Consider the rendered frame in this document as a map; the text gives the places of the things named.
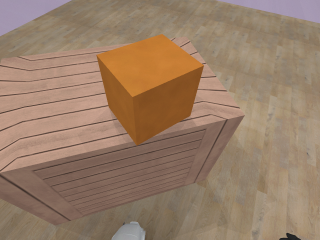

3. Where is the carton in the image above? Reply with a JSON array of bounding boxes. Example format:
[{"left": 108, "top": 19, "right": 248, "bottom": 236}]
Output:
[{"left": 96, "top": 34, "right": 204, "bottom": 145}]

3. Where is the robot left thigh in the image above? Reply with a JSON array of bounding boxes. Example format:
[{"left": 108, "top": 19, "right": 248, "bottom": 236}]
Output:
[{"left": 111, "top": 223, "right": 146, "bottom": 240}]

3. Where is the pedestal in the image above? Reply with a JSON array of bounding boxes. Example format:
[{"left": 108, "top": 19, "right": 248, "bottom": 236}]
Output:
[{"left": 0, "top": 36, "right": 245, "bottom": 226}]

